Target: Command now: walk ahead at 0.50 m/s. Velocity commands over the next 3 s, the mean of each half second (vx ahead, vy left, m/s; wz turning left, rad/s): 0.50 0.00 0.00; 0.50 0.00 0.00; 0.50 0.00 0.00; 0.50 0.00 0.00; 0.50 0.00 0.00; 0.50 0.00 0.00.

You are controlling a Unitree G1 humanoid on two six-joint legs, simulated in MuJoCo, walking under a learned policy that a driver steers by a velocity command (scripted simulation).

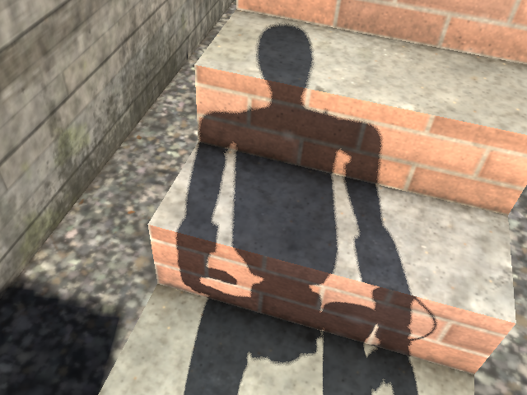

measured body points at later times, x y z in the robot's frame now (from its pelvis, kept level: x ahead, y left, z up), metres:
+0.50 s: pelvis +0.16 -0.01 +0.16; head +0.15 +0.00 +0.61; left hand +0.17 +0.21 +0.00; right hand +0.22 -0.22 +0.02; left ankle +0.18 +0.09 -0.58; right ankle +0.09 -0.11 -0.57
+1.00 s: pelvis +0.31 -0.08 +0.27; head +0.30 -0.07 +0.72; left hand +0.42 +0.12 +0.13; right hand +0.40 -0.34 +0.15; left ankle +0.20 +0.05 -0.37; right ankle +0.38 -0.17 -0.39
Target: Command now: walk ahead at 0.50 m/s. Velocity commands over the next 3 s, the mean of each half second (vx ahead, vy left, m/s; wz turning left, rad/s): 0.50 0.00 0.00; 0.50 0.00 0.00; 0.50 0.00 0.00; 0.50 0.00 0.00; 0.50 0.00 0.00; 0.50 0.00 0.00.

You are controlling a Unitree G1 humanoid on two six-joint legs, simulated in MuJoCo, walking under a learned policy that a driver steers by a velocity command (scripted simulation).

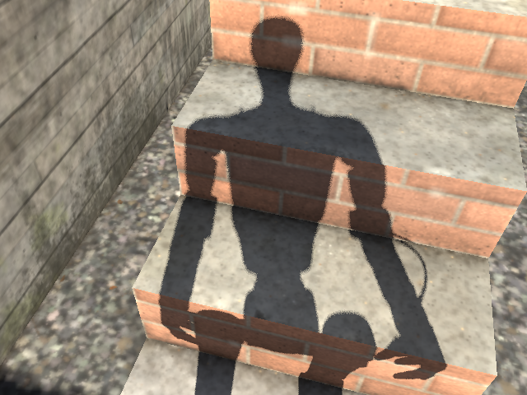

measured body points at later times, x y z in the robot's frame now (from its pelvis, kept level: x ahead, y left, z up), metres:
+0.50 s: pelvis +0.10 +0.02 +0.08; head +0.08 +0.03 +0.53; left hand +0.17 +0.25 -0.07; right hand +0.06 -0.20 -0.07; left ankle +0.10 +0.11 -0.66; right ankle +0.05 -0.07 -0.46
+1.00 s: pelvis +0.26 -0.06 +0.23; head +0.23 -0.04 +0.68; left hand +0.22 +0.15 +0.06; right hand +0.43 -0.27 +0.15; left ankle +0.20 +0.05 -0.26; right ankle +0.29 -0.14 -0.47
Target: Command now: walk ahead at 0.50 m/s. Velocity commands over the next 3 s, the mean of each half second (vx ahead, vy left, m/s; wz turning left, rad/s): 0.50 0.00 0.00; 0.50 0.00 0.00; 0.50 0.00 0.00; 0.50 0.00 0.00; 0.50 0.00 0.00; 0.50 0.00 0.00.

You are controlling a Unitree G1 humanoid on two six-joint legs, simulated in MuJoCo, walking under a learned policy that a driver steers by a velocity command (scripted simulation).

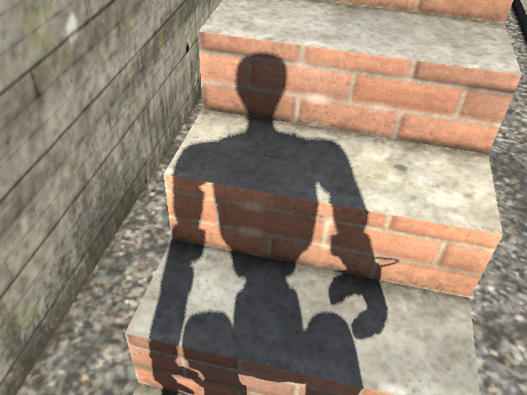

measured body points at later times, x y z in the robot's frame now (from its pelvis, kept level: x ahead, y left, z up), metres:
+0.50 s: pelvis +0.17 +0.00 +0.04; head +0.17 +0.01 +0.49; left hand +0.35 +0.22 -0.06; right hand +0.06 -0.23 -0.10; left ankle +0.10 +0.12 -0.70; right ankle +0.13 -0.10 -0.33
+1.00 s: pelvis +0.27 -0.06 +0.22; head +0.24 -0.08 +0.67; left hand +0.23 +0.13 +0.06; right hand +0.44 -0.25 +0.11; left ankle +0.28 +0.05 -0.31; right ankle +0.29 -0.15 -0.51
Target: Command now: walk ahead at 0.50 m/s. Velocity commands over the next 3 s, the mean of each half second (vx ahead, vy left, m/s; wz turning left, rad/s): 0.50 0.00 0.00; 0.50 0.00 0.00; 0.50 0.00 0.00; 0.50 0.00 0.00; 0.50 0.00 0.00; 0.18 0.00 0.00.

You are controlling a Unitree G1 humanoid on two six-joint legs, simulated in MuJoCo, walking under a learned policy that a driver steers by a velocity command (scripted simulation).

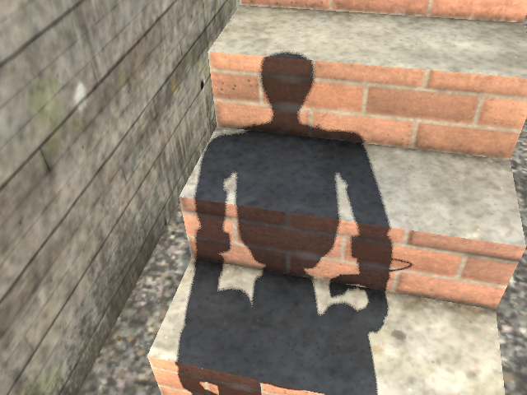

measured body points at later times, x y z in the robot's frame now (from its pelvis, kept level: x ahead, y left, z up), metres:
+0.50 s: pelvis +0.13 -0.02 +0.02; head +0.13 +0.00 +0.47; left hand +0.36 +0.16 -0.05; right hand +0.01 -0.20 -0.13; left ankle +0.04 +0.11 -0.73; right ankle +0.23 -0.14 -0.44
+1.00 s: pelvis +0.28 -0.05 +0.20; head +0.26 -0.06 +0.65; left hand +0.25 +0.13 +0.04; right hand +0.42 -0.23 +0.07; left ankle +0.33 +0.05 -0.46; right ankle +0.25 -0.15 -0.54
